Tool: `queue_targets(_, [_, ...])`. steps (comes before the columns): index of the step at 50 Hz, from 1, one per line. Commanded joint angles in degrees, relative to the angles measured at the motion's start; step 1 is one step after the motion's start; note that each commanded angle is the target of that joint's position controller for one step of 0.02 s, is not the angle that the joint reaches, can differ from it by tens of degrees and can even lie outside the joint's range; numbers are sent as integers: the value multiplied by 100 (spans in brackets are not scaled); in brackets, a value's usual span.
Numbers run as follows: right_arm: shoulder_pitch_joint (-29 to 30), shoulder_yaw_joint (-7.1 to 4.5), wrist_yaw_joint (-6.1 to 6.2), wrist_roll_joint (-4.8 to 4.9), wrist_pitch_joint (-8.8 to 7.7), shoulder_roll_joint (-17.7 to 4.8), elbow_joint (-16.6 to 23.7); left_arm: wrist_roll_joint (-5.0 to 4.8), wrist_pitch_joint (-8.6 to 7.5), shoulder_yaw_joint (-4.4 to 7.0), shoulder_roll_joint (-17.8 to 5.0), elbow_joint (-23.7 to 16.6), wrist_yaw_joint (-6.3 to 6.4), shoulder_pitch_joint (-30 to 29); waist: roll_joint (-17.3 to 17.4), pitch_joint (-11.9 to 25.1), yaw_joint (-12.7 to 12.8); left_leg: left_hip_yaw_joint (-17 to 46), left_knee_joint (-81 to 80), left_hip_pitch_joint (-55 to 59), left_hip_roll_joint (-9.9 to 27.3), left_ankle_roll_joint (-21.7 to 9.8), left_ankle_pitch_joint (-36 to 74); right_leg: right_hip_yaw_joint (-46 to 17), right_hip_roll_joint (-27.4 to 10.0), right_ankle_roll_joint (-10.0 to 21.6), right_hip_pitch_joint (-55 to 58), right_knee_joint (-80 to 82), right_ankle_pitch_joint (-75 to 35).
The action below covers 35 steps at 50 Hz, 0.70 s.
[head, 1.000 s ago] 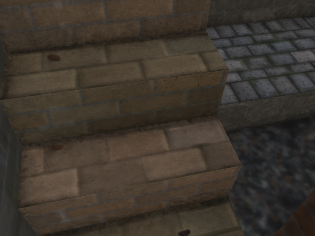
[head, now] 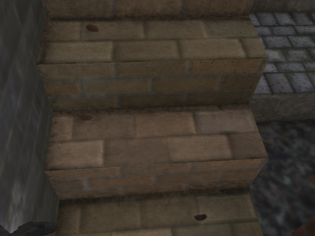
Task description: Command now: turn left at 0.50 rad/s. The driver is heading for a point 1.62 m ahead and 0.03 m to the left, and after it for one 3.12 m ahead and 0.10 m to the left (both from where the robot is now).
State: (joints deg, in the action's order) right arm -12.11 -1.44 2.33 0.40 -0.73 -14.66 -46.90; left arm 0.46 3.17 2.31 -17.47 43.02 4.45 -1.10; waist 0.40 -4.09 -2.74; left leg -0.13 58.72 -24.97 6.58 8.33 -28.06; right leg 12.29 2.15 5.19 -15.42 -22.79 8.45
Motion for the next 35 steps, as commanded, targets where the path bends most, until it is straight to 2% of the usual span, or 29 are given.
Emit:
queue_targets(1, [-202,-108,-72,60,-68,-612,418,-11,-9,324,-1101,-484,-3,-101,-482,984,138,-244,-1293,250,-61,-225,424,-1222,-1839,939,986,731,-694])
queue_targets(2, [-426,-116,-106,18,-58,-631,359,-19,-6,334,-1067,-483,-33,-71,-370,1012,54,-391,-1847,459,-143,-424,717,-1137,-1872,806,953,593,-448])
queue_targets(3, [-848,-145,-99,22,-5,-574,218,-38,8,329,-899,-509,-99,100,-395,985,-53,-531,-2568,952,-334,-691,1032,-1076,-1998,619,738,231,-663])
queue_targets(4, [-966,-243,-76,-38,-64,-804,165,-123,47,319,-789,-364,-121,318,19,953,-126,-174,-3445,1385,-388,-1003,1600,-944,-1779,224,459,-346,-851])
queue_targets(5, [-863,-401,-23,-201,-87,-1365,275,130,-9,188,-461,-532,-157,196,1283,1025,-74,1449,-3742,2077,702,-1513,3045,-358,-1153,-333,-751,-1820,571])
queue_targets(6, [-788,-516,-68,-507,-205,-1969,480,320,-150,175,-358,-901,-191,-534,1850,881,-83,3740,-3924,1945,1880,-2773,4857,-998,-43,-745,-2268,-3461,2934])
queue_targets(7, [-530,-518,-153,-782,-396,-1939,589,250,-188,266,-543,-852,-171,-679,653,1180,-70,3538,-4061,1581,2009,-3041,4668,-1906,-45,-698,-2119,-4797,3030])
queue_targets(8, [-244,-537,-174,-607,-523,-1826,573,124,-177,318,-602,-778,-184,-543,275,971,219,2777,-4095,1532,1591,-2669,4355,-2082,-77,-624,-2252,-4964,2416])
queue_targets(9, [33,-527,-147,-337,-532,-1638,542,127,-169,352,-632,-640,-152,-335,100,731,401,2218,-3982,1653,1169,-2204,4057,-2039,-187,-651,-2400,-4759,1857])
queue_targets(10, [125,-447,-82,-142,-491,-1339,535,165,-156,359,-637,-594,-118,-354,209,654,395,1978,-3904,1796,990,-1948,4068,-2050,-227,-728,-2500,-4588,1469])
queue_targets(11, [88,-374,-8,-95,-443,-1132,509,178,-163,329,-517,-566,-126,-342,313,822,399,1726,-3837,1781,868,-1853,4316,-1972,-180,-798,-2273,-4658,1154])
queue_targets(13, [-112,-315,114,-153,-386,-970,460,110,-209,258,-282,-573,-126,-417,442,1041,310,1388,-3734,1975,730,-1756,4482,-1849,-182,-876,-2113,-4303,736])
queue_targets(16, [-348,-288,187,-213,-354,-959,376,37,-225,185,-94,-568,-64,-559,797,1070,160,1336,-3760,2027,697,-1649,4185,-1814,-235,-955,-1766,-3226,587])
queue_targets(17, [-310,-314,162,-178,-355,-1048,430,56,-202,177,-113,-534,-61,-517,845,1008,112,1293,-3832,1950,622,-1615,3762,-1725,-190,-947,-1627,-2968,607])
queue_targets(20, [-71,-318,62,-219,-398,-1113,472,13,-160,199,-173,-394,-69,-316,1252,752,111,1429,-4140,1345,511,-1649,2121,-1668,-200,-876,-952,-2187,822])
queue_targets(21, [26,-310,29,-222,-417,-1105,484,4,-169,210,-201,-348,-82,-248,1330,669,106,1504,-4210,1212,490,-1672,1750,-1640,-194,-840,-782,-1917,907])
queue_targets(22, [95,-337,-60,-205,-441,-1170,426,-8,-241,224,-243,-306,-78,-116,1390,648,76,1619,-4211,1301,507,-1705,1567,-1605,-210,-785,-728,-1568,1056])
queue_targets(23, [139,-328,-107,-196,-461,-1155,407,-20,-296,235,-272,-268,-87,-79,1390,632,55,1721,-4220,1307,511,-1720,1533,-1589,-210,-720,-569,-1211,1009])
queue_targets(24, [283,-280,-149,-151,-480,-1007,363,-47,-333,249,-330,-221,-106,6,1411,715,113,1755,-4149,1323,443,-1697,1542,-1546,-190,-624,-304,-717,803])
queue_targets(26, [295,-241,-188,-121,-539,-974,260,1,-392,242,-307,-104,-161,245,1117,793,266,1716,-4162,1063,308,-1481,1703,-1578,-252,-360,577,414,-255])
queue_targets(27, [268,-216,-203,-172,-587,-953,205,28,-396,251,-392,-51,-168,436,979,977,296,1680,-4133,829,281,-1304,1758,-1727,-543,-207,1154,503,-618])
queue_targets(28, [283,-143,-237,-319,-660,-761,229,61,-362,239,-508,78,-177,764,501,1338,251,1532,-4013,544,147,-1115,1545,-2018,-987,19,1824,251,-1476])
queue_targets(29, [183,-109,-318,-420,-685,-693,246,-23,-260,229,-531,293,-224,793,-95,1335,-60,1156,-4151,662,-202,-892,1264,-1998,-868,181,1625,102,-1179])
queue_targets(30, [411,-33,-258,-208,-510,-377,204,96,-371,88,-122,439,-290,815,-168,906,212,1042,-4364,863,-276,-691,1451,-1851,-722,-89,1281,390,-224])
queue_targets(31, [433,-10,-205,-122,-377,-396,23,177,-496,32,-7,406,-335,694,-90,790,366,871,-4139,1147,-457,-636,1624,-1990,-801,-240,918,739,386])
queue_targets(32, [537,-26,-169,-149,-298,-416,90,140,-555,21,-160,534,-331,652,-387,648,271,808,-4002,1519,-442,-606,1911,-2073,-798,-293,480,1018,763])
queue_targets(33, [609,-40,-152,-170,-236,-426,155,105,-578,32,-333,671,-341,608,-524,521,155,782,-3952,1710,-389,-577,2038,-2097,-777,-319,188,1106,890])
queue_targets(34, [534,-52,-145,-179,-224,-452,135,64,-599,28,-373,744,-346,600,-567,528,115,762,-3951,1715,-376,-577,2051,-2090,-743,-320,229,1140,976])
queue_targets(35, [477,12,-181,-182,-249,-325,59,35,-544,-17,-311,736,-353,461,-540,574,148,759,-3967,1666,-410,-546,2109,-2081,-815,-251,331,1174,981])
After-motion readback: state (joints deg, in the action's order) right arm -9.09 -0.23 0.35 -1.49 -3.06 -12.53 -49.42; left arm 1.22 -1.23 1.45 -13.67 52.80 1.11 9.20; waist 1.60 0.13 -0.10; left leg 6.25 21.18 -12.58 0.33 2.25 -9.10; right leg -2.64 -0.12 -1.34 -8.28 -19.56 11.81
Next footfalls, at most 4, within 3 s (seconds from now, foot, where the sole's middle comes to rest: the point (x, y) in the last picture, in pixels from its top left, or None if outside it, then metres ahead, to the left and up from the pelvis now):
0.08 left None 0.01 0.14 -0.77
0.54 right None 0.03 -0.14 -0.77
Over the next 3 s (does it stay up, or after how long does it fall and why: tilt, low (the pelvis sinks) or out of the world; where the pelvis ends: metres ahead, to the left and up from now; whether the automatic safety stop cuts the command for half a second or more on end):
stays up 0.01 -0.01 0.02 its command is cut before an obstacle after 0.6 s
